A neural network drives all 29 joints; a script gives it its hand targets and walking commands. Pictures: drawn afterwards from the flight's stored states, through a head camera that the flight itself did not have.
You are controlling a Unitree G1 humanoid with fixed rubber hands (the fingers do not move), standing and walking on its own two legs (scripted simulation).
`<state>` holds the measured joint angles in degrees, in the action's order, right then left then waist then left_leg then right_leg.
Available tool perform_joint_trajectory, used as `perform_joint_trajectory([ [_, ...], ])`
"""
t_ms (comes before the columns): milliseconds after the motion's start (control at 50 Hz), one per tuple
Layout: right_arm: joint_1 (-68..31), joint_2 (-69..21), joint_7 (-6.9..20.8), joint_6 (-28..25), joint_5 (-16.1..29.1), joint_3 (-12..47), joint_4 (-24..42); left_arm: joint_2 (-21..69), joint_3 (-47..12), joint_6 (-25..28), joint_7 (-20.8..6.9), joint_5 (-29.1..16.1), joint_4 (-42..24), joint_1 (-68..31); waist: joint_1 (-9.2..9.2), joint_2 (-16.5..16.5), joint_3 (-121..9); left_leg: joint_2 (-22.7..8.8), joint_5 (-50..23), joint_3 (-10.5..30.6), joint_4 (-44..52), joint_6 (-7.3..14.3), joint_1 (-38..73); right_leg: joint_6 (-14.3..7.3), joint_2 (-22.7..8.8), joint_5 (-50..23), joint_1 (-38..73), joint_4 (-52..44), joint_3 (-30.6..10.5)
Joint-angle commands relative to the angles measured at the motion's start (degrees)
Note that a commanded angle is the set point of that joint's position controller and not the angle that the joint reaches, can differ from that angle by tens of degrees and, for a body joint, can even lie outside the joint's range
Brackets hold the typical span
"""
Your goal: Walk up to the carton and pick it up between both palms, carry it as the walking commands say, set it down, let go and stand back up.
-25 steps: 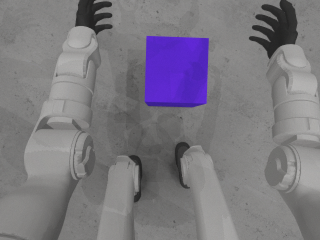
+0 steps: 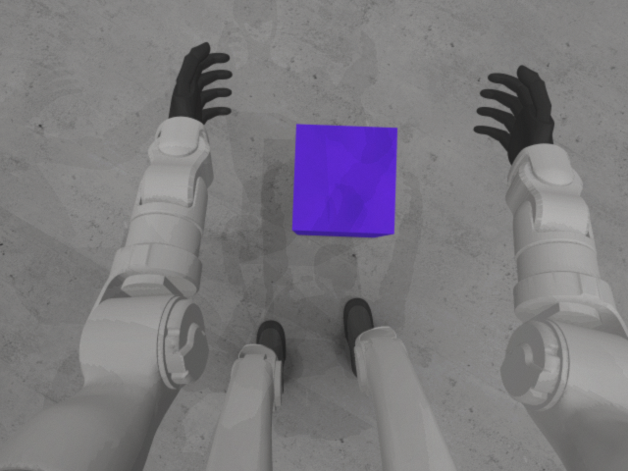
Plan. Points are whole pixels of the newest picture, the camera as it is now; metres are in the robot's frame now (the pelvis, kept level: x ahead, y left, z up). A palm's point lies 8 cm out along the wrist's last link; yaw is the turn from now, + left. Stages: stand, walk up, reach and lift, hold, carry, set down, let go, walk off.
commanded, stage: let go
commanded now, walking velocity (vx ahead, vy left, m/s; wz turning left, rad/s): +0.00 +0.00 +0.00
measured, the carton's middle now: (340, 188) +0.49 -0.09 -0.55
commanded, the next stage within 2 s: stand in 1.24 s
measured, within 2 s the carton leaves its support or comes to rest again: neither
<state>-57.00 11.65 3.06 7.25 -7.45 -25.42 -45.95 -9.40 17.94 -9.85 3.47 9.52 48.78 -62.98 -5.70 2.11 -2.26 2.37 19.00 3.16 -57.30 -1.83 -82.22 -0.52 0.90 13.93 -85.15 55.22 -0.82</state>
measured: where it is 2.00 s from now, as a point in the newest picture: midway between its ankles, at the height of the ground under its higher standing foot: (316, 364)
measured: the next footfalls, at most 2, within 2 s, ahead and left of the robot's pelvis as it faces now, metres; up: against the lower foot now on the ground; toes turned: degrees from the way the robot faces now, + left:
none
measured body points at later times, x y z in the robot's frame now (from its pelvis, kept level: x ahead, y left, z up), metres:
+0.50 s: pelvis +0.05 +0.00 +0.08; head +0.20 +0.00 +0.50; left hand +0.36 +0.19 -0.02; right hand +0.30 -0.25 -0.01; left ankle +0.04 +0.13 -0.64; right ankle +0.08 -0.11 -0.64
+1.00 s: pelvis +0.08 +0.02 +0.10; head +0.10 +0.02 +0.55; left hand +0.25 +0.25 +0.03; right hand +0.25 -0.22 +0.03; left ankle +0.04 +0.13 -0.64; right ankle +0.08 -0.11 -0.64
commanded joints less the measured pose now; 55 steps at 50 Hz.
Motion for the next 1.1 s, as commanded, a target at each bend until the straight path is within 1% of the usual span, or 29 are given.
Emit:
perform_joint_trajectory([
  [0, -2.97, 8.53, 0.94, -0.84, -0.09, 1.26, 10.06, -3.41, -0.43, 0.76, 1.76, 0.55, -11.27, -2.37, -1.54, 0.19, -64.92, 3.26, -21.57, -4.14, 4.09, -1.93, 26.05, 2.29, 2.22, -32.32, 52.09, -0.39, 2.06],
  [40, 3.96, 8.91, 2.11, -0.62, 0.22, 3.25, 13.22, -2.11, -2.11, 0.48, 2.81, 0.15, -16.54, 5.80, -1.53, -0.82, -67.89, 3.30, -25.13, -4.33, 5.83, -1.51, 28.45, 1.67, 2.20, -37.60, 59.35, -0.88, 1.08],
  [60, 7.09, 9.01, 2.73, -0.61, 0.65, 4.41, 14.35, -1.32, -3.12, 0.44, 3.24, -0.19, -19.20, 9.27, -1.52, -1.33, -66.95, 3.27, -25.74, -4.41, 7.07, -1.22, 28.81, 1.27, 2.10, -38.87, 61.72, -1.45, 0.38],
  [120, 13.96, 8.77, 3.86, -0.99, 2.66, 7.55, 17.89, -0.64, -6.06, 1.13, 3.53, -1.98, -25.62, 16.14, -1.27, -2.87, -60.86, 3.06, -23.33, -4.47, 10.13, -0.25, 27.79, 0.40, 1.46, -39.56, 65.99, -3.90, -1.50],
  [160, 19.10, 9.13, 4.25, -1.39, 3.92, 8.74, 19.33, -0.96, -7.29, 1.74, 2.87, -3.20, -27.47, 20.27, -1.13, -3.03, -56.55, 2.99, -20.74, -4.54, 11.82, 0.05, 28.01, 0.30, 1.13, -38.59, 67.32, -5.95, -2.11],
  [200, 23.77, 9.00, 4.52, -1.87, 5.20, 10.29, 19.34, -1.09, -8.13, 2.36, 2.00, -3.89, -27.16, 24.74, -0.84, -2.60, -51.28, 2.81, -17.91, -4.55, 13.73, 0.20, 29.50, 0.50, 0.91, -35.39, 67.18, -8.36, -2.30],
  [260, 29.29, 7.38, 4.75, -2.90, 6.89, 13.13, 17.20, -0.81, -8.57, 3.50, 0.68, -4.25, -23.86, 30.86, 0.30, -2.07, -41.29, 2.15, -13.41, -4.21, 16.92, 0.46, 31.47, 0.88, 0.40, -28.53, 65.57, -12.10, -2.37],
  [360, 40.22, 5.71, 4.21, -5.10, 7.05, 15.55, 15.81, -0.70, -8.32, 5.99, -0.84, -4.34, -19.79, 42.39, 2.09, -2.81, -29.19, 1.01, -8.12, -3.75, 21.80, 0.49, 37.20, 1.22, 0.06, -19.77, 66.68, -17.39, -2.08],
  [400, 44.85, 5.46, 3.71, -5.99, 6.96, 16.30, 16.88, -0.95, -8.49, 7.01, -1.35, -4.56, -19.75, 46.84, 2.55, -2.98, -26.48, 0.72, -7.67, -3.50, 23.42, 0.57, 40.80, 1.28, 0.14, -18.18, 67.96, -19.11, -1.86],
  [460, 51.02, 5.34, 2.92, -7.08, 6.87, 17.20, 20.13, -2.07, -9.35, 8.48, -2.17, -5.20, -21.07, 52.55, 2.84, -3.25, -22.92, 0.44, -7.86, -3.19, 25.96, 0.90, 46.58, 1.26, 0.44, -17.36, 71.06, -21.65, -1.43],
  [520, 56.82, 5.70, 2.23, -7.70, 7.07, 18.39, 23.68, -3.17, -10.71, 9.78, -2.88, -6.22, -23.20, 58.07, 3.08, -3.41, -20.03, 0.26, -9.95, -2.79, 28.22, 1.15, 52.99, 1.42, 0.85, -18.00, 74.22, -23.76, -0.95],
  [580, 62.31, 5.92, 1.66, -7.80, 7.43, 19.72, 26.12, -3.85, -12.40, 10.40, -3.60, -7.47, -25.36, 63.54, 3.01, -2.78, -16.39, 0.11, -12.80, -2.31, 30.70, 1.35, 59.46, 1.43, 1.37, -18.23, 76.75, -26.02, -0.32],
  [640, 65.67, 6.06, 1.34, -7.58, 7.83, 20.62, 27.07, -4.79, -13.23, 10.39, -4.35, -8.43, -26.65, 67.00, 3.47, -1.69, -10.43, -0.35, -14.88, -1.77, 33.32, 1.24, 63.36, 1.19, 1.63, -17.07, 78.12, -28.29, 0.20],
  [720, 67.61, 6.70, 1.34, -6.24, 8.08, 20.66, 27.68, -5.94, -13.79, 9.24, -5.42, -9.30, -27.81, 70.25, 4.61, 0.24, -4.44, -1.34, -17.10, -0.77, 35.94, 0.98, 67.22, 0.69, 1.84, -14.24, 80.49, -30.40, 0.55],
  [820, 69.19, 7.60, 1.85, -3.62, 7.78, 20.77, 27.22, -6.29, -14.33, 6.67, -6.31, -9.82, -28.42, 74.27, 4.95, 0.90, 1.36, -2.38, -16.25, 0.02, 38.55, 0.50, 68.52, 0.52, 2.21, -11.89, 84.17, -31.16, 0.96],
  [900, 67.77, 7.93, 1.98, -1.80, 7.37, 20.49, 27.03, -6.63, -14.88, 4.93, -6.79, -9.91, -29.32, 73.56, 4.64, 0.19, 4.16, -2.16, -15.49, -0.27, 38.49, 0.15, 68.88, 0.54, 2.29, -10.97, 85.13, -31.27, 1.37],
  [980, 67.89, 7.57, 1.74, -0.61, 6.96, 20.48, 27.03, -7.03, -14.89, 3.87, -6.96, -9.35, -29.67, 73.76, 4.47, -1.11, 4.69, -1.39, -16.80, -0.87, 37.56, 0.29, 70.54, 0.72, 2.20, -11.58, 85.43, -31.52, 1.45],
  [1060, 67.97, 7.83, 0.89, 1.03, 6.90, 20.45, 27.73, -7.95, -14.42, 3.89, -6.73, -8.90, -29.16, 73.76, 4.32, -1.64, 4.04, -0.79, -18.14, -0.94, 36.69, 0.82, 72.19, 0.97, 2.42, -12.65, 85.81, -31.33, 0.76],
  [1080, 68.02, 8.11, 0.53, 1.68, 6.83, 20.50, 27.84, -8.19, -14.42, 4.18, -6.48, -9.06, -29.04, 73.65, 4.53, -1.51, 3.76, -0.83, -18.51, -1.09, 36.29, 0.89, 72.62, 1.02, 2.59, -12.57, 85.53, -30.97, 0.62],
])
